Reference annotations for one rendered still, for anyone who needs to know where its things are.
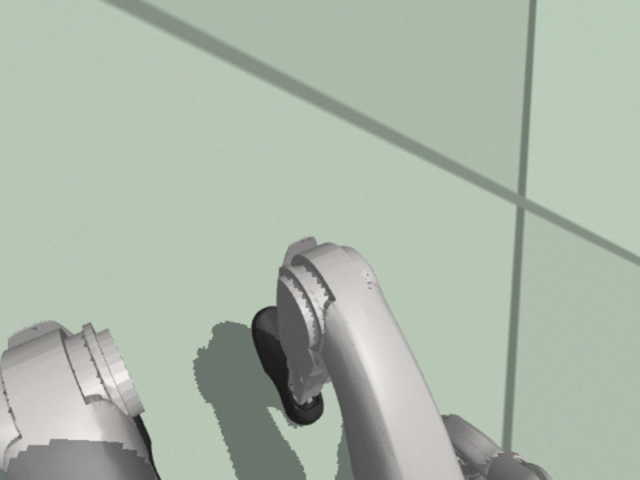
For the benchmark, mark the left robot foot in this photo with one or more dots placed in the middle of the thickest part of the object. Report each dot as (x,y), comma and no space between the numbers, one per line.
(146,439)

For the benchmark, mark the right robot foot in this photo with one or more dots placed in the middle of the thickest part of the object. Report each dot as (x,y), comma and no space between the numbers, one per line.
(274,362)

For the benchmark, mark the right robot hand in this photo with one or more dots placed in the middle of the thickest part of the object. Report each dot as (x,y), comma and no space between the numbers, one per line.
(476,450)

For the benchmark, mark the right robot arm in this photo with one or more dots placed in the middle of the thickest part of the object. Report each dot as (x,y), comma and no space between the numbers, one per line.
(512,466)

